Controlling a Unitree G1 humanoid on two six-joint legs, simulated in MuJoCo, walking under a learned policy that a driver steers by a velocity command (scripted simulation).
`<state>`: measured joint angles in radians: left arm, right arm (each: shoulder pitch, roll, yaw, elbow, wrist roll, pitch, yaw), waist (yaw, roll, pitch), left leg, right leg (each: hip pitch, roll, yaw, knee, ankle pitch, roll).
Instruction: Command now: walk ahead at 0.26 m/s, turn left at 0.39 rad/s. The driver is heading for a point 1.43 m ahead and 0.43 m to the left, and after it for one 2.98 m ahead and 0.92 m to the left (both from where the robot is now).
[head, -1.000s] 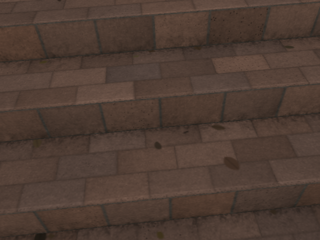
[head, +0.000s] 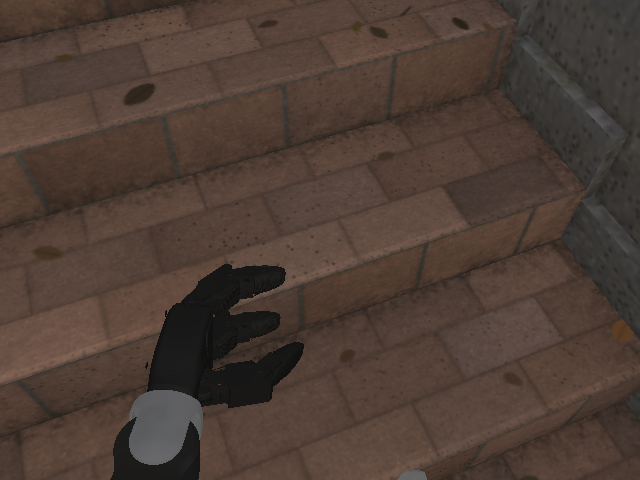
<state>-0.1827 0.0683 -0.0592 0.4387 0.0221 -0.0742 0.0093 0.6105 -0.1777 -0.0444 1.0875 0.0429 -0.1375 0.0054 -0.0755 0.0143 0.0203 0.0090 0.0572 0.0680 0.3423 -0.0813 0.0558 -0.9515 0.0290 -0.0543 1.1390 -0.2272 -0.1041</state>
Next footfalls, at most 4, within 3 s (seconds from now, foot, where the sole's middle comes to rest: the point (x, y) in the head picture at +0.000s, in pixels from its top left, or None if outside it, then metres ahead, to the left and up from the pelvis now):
0.62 left None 0.14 0.34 -0.53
0.98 right None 0.14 0.17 -0.65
1.66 left None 0.25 0.39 -0.50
2.08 right None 0.14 0.19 -0.65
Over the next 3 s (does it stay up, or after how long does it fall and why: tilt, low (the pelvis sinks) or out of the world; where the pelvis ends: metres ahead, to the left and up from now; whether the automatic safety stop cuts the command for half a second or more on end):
stays up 0.19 0.50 0.24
